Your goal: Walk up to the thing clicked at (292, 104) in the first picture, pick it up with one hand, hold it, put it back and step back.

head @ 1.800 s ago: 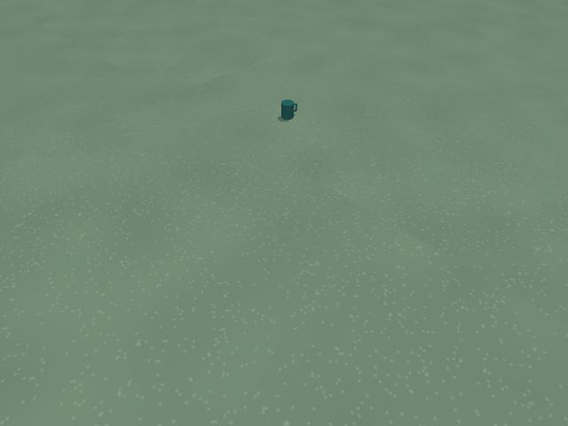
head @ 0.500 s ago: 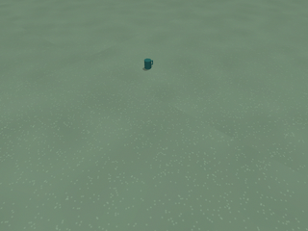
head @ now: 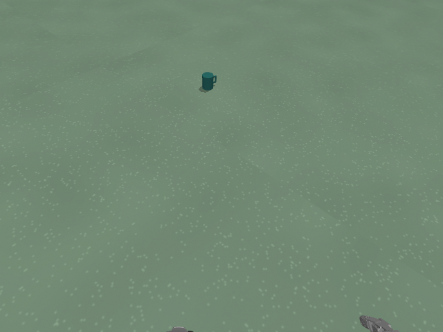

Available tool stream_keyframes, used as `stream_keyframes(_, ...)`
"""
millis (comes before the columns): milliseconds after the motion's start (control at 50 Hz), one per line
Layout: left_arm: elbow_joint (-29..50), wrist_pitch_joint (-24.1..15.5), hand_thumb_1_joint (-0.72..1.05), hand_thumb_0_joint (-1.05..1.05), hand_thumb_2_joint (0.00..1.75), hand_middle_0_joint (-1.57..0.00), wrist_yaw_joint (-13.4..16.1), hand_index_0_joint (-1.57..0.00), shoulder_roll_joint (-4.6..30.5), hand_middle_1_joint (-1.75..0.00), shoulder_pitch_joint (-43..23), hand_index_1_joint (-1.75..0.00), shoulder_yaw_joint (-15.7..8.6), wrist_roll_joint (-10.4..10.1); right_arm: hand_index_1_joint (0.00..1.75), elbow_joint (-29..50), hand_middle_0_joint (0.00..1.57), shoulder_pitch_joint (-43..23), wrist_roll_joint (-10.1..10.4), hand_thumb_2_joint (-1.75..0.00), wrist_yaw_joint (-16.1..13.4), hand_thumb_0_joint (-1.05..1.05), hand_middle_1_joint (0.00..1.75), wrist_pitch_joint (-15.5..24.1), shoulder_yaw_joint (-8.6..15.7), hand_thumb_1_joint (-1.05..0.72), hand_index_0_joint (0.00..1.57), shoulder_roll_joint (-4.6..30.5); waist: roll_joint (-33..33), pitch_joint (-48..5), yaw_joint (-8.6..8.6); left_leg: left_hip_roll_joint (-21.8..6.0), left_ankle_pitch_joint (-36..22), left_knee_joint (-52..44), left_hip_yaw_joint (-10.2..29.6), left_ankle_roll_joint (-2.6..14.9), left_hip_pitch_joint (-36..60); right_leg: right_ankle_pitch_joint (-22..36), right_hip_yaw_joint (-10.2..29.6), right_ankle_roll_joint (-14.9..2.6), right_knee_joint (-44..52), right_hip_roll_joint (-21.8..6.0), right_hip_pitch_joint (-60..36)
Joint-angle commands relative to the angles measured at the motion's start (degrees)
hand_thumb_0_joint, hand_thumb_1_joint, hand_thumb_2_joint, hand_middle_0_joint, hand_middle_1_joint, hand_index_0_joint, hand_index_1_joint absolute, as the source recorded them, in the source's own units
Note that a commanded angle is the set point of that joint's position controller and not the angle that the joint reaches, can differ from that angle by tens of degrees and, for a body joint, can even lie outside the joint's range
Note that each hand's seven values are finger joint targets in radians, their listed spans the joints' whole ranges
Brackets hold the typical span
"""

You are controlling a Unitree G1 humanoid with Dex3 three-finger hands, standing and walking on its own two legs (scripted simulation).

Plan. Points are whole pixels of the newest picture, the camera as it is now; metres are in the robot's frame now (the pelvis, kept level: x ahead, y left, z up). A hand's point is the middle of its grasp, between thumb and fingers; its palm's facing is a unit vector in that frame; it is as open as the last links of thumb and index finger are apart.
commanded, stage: walk up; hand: left
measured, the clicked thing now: (209, 80) +1.97 +0.18 -0.69
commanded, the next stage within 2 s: none
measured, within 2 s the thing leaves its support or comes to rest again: neither
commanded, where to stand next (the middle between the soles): +1.60 -0.02 m, yaw -2 degrees
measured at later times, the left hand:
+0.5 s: hand (148, 198) +0.45 +0.21 -0.09, palm faces -0.05 -0.91 -0.42, open 7.4 cm
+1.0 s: hand (160, 150) +0.66 +0.23 -0.13, palm faces -0.06 -0.95 -0.32, open 7.4 cm
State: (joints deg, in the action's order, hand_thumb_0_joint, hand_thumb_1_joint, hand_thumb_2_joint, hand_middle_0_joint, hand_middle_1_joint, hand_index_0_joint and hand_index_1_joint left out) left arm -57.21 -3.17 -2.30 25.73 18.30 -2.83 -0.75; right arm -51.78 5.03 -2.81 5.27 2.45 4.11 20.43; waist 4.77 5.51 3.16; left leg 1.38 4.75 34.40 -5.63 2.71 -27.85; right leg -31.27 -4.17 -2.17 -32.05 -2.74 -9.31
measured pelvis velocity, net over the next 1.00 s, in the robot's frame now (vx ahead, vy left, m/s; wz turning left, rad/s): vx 0.61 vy -0.04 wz -0.02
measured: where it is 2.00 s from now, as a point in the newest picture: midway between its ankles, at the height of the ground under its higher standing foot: (239, 180)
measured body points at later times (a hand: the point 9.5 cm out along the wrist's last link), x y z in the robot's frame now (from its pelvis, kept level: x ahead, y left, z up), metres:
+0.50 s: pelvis +0.33 -0.07 +0.01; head +0.33 -0.10 +0.46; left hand +0.45 +0.26 -0.07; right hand +0.33 -0.40 -0.12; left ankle +0.17 +0.09 -0.65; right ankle +0.39 -0.20 -0.71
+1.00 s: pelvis +0.61 -0.04 +0.02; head +0.63 -0.01 +0.47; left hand +0.66 +0.28 -0.11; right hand +0.72 -0.36 -0.06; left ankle +0.67 +0.04 -0.71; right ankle +0.54 -0.19 -0.63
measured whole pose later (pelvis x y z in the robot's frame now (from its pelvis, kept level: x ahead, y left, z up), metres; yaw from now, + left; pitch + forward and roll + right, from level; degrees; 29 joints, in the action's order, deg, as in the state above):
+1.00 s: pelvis +0.61 -0.04 +0.02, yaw -1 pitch -2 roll -1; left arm -53.9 -3.8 -2.2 24.6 16.9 -1.3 -0.5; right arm -49.6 10.2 -0.1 3.5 4.6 3.8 21.7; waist 3.0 4.6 0.3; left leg -0.5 12.9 32.5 -6.0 3.3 -17.5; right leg -20.9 1.3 -3.1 -65.5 -2.0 21.3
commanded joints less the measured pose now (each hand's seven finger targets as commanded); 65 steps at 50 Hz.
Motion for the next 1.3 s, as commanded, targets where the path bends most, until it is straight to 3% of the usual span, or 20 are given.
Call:
stream_keyframes(0,8.19,-2.4,0.9,0.0,0.9,-0.2,1.75,-0.2,13.8,-0.3,1.95,-0.3,-2.31,-1.68,0.3,2.26,0.2,20.23,1.8,-0.9,-3.16,0.0,0.3,2.01,8.69,-0.9,0.2,23.61,-17.8,-24.45,-10.89,-27.86,19.29,-17.05,49.53,19.23,55.83,3.03,13.35,-1.55,-46.06,5.2,49.17)
stream_keyframes(40,8.38,-3.4,0.9,0.0,0.9,-0.2,0.95,-0.2,13.11,-0.3,-4.03,-0.3,-1.07,-1.17,0.3,3.97,0.2,12.15,2.8,-0.9,-3.48,0.0,0.3,2.24,6.43,-0.9,0.2,19.15,-7.7,-14.37,-8.17,-21.9,10.87,-18.3,28.44,12.67,38.03,11.29,16.33,-1.26,-42.33,0.34,46.04)
stream_keyframes(100,7.82,-2.28,0.9,0.0,0.9,-0.2,-0.63,-0.2,10.45,-0.3,-0.83,-0.3,-1.92,-0.87,0.3,4.6,0.2,7.38,2.79,-0.9,-3.26,0.0,0.3,3.35,4.31,-0.9,0.2,16.6,-7.91,-4.44,-3.23,-16.47,10.69,-23.6,15.37,8.58,16.28,14.45,10.44,0.21,-33.16,-1.75,36.26)
stream_keyframes(280,8.78,-1.66,0.9,0.0,0.9,-0.2,-3.79,-0.2,9.38,-0.3,-8.26,-0.3,-3.98,0.76,0.3,5.23,0.2,5.15,2.62,-0.9,-1.39,0.0,0.3,5.35,4.15,-0.9,0.2,18.98,-14.34,1.78,-2.24,-15.58,24.8,-27.13,8.31,7.75,6.04,31.8,4.24,1.92,-4.38,-5.38,28.15)
stream_keyframes(380,6.47,-2.12,0.9,0.0,0.9,-0.2,-3.06,-0.2,10.64,-0.3,-3.22,-0.3,-4.89,1.36,0.3,3.87,0.2,7.82,2.14,-0.9,-2.01,0.0,0.3,4.39,3.9,-0.9,0.2,18.23,-5.97,-6.08,1.52,-12.37,-1.04,-4.86,2.47,5.26,13.35,23.32,-2.92,-0.34,0.74,-0.12,15.43)
stream_keyframes(400,4.77,-2.71,0.9,0.0,0.9,-0.2,-2.19,-0.2,13.0,-0.3,2.85,-0.3,-5.88,1.58,0.3,3.75,0.2,11.42,1.9,-0.9,-2.05,0.0,0.3,4.22,2.83,-0.9,0.2,15.22,1.47,-11.1,3.67,-8.07,-4.6,12.31,-0.56,3.21,9.25,16.89,-0.89,-1.8,2.5,0.52,4.92)
stream_keyframes(420,4.38,-3.17,0.9,0.0,0.9,-0.2,-1.36,-0.2,17.99,-0.3,8.78,-0.3,-7.53,2.3,0.3,4.63,0.2,15.17,2.39,-0.9,-2.06,0.0,0.3,4.25,1.44,-0.9,0.2,11.11,14.46,-14.36,4.68,-2.59,11.9,28.57,-1.06,0.78,-2.32,6.84,17.73,-4.64,7.71,-11.41,-3.73)
stream_keyframes(440,4.95,-3.45,0.9,0.0,0.9,-0.2,-0.91,-0.2,20.74,-0.3,9.73,-0.3,-7.5,1.5,0.3,5.08,0.2,14.49,3.08,-0.9,-2.44,0.0,0.3,4.38,1.68,-0.9,0.2,14.0,13.85,-13.51,4.57,1.18,23.9,37.1,2.22,-1.31,-14.55,15.85,38.42,-11.15,14.09,-21.86,-11.09)
stream_keyframes(460,5.87,-3.36,0.9,0.0,0.9,-0.2,-0.38,-0.2,21.43,-0.3,6.79,-0.3,-7.48,0.57,0.3,4.47,0.2,11.69,2.58,-0.9,-3.48,0.0,0.3,4.39,1.93,-0.9,0.2,16.94,10.87,-12.94,4.6,-3.0,24.81,40.85,6.79,-0.92,-16.97,20.2,43.69,-15.05,15.72,-25.59,-7.59)
stream_keyframes(560,7.54,-3.81,0.9,0.0,0.9,-0.2,0.71,-0.2,13.07,-0.3,-2.67,-0.3,-4.39,0.09,0.3,3.0,0.2,9.95,3.79,-0.9,-2.16,0.0,0.3,2.63,1.9,-0.9,0.2,14.22,5.31,-4.45,-2.51,-5.85,10.97,28.27,10.61,-0.11,-2.43,39.19,9.11,-6.71,14.43,-10.35,16.58)
stream_keyframes(740,9.61,-4.19,0.9,0.0,0.9,-0.2,0.23,-0.2,15.08,-0.3,-3.31,-0.3,-4.62,1.27,0.3,5.86,0.2,-0.23,2.08,-0.9,0.76,0.0,0.3,2.07,2.56,-0.9,0.2,12.18,1.87,-3.62,-1.59,-5.98,-1.23,-1.38,2.53,-1.29,6.85,25.56,2.35,-7.39,16.63,-11.7,18.41)
stream_keyframes(800,10.26,-3.49,0.9,0.0,0.9,-0.2,0.73,-0.2,13.71,-0.3,-3.44,-0.3,-3.87,1.21,0.3,1.56,0.2,11.98,1.05,-0.9,-0.07,0.0,0.3,2.23,4.7,-0.9,0.2,15.48,-8.24,-10.79,-8.02,-4.36,2.08,-2.85,2.71,1.9,25.95,32.97,-0.09,-5.47,-2.64,-10.1,23.27)
stream_keyframes(820,10.26,-3.22,0.9,0.0,0.9,-0.2,1.02,-0.2,10.33,-0.3,-0.62,-0.3,-2.6,0.97,0.3,-0.46,0.2,19.72,0.05,-0.9,-0.84,0.0,0.3,2.58,5.99,-0.9,0.2,18.56,-15.19,-14.71,-11.42,-6.25,10.14,-4.41,7.68,4.65,36.81,29.75,-1.73,-3.69,-18.95,-6.33,31.39)
stream_keyframes(840,10.23,-2.93,0.9,0.0,0.9,-0.2,0.74,-0.2,5.26,-0.3,3.31,-0.3,-1.08,0.66,0.3,0.18,0.2,22.77,0.02,-0.9,-1.9,0.0,0.3,2.79,7.21,-0.9,0.2,22.24,-28.34,-17.06,-11.07,-17.78,18.86,-8.54,26.53,6.37,44.88,2.08,-0.65,-1.6,-32.45,1.75,43.97)
stream_keyframes(860,10.09,-2.4,0.9,0.0,0.9,-0.2,1.34,-0.2,9.75,-0.3,4.95,-0.3,-1.78,-0.07,0.3,2.85,0.2,18.5,1.57,-0.9,-2.24,0.0,0.3,3.04,7.01,-0.9,0.2,24.03,-21.76,-17.94,-9.18,-24.6,26.83,-18.35,45.52,9.47,44.78,0.56,4.54,-1.86,-37.38,4.86,49.31)
stream_keyframes(880,9.23,-2.31,0.9,0.0,0.9,-0.2,1.86,-0.2,13.7,-0.3,2.4,-0.3,-2.37,0.29,0.3,3.51,0.2,15.02,3.15,-0.9,-2.24,0.0,0.3,2.85,7.15,-0.9,0.2,23.62,-18.31,-15.6,-8.81,-25.89,26.92,-19.73,45.7,12.57,40.98,3.3,7.72,-2.45,-40.67,0.82,50.36)
stream_keyframes(940,7.22,-2.49,0.9,0.0,0.9,-0.2,0.85,-0.2,12.35,-0.3,1.29,-0.3,-2.26,-0.1,0.3,4.91,0.2,8.9,3.61,-0.9,-3.05,0.0,0.3,3.44,3.95,-0.9,0.2,17.13,-10.33,-6.2,-4.69,-18.54,3.67,-19.13,22.3,7.03,24.97,13.38,10.01,-0.98,-35.16,-3.07,43.78)
stream_keyframes(1000,6.5,-1.49,0.9,0.0,0.9,-0.2,-0.11,-0.2,10.37,-0.3,2.41,-0.3,-2.38,0.15,0.3,4.48,0.2,9.57,3.35,-0.9,-3.08,0.0,0.3,4.42,3.22,-0.9,0.2,15.51,-10.21,-4.18,-2.97,-15.46,-6.44,-20.39,13.15,6.4,18.37,16.73,8.79,1.23,-29.99,-3.3,38.32)
stream_keyframes(1220,10.7,-1.17,0.9,0.0,0.9,-0.2,-2.16,-0.2,7.02,-0.3,-12.13,-0.3,-2.67,1.05,0.3,4.74,0.2,12.71,2.7,-0.9,-2.87,0.0,0.3,4.12,3.7,-0.9,0.2,17.52,-11.16,-2.49,-5.43,-14.05,-11.52,-18.41,5.89,5.94,22.97,28.57,0.49,0.33,-0.42,-1.89,32.21)
stream_keyframes(1280,8.62,-1.42,0.9,0.0,0.9,-0.2,-1.48,-0.2,7.7,-0.3,-6.96,-0.3,-3.3,1.11,0.3,5.74,0.2,12.44,2.8,-0.9,-3.61,0.0,0.3,3.45,3.83,-0.9,0.2,17.55,-8.03,-5.69,-2.19,-14.35,-13.71,-8.85,5.92,5.68,22.39,25.56,0.19,-0.86,1.76,-0.07,22.77)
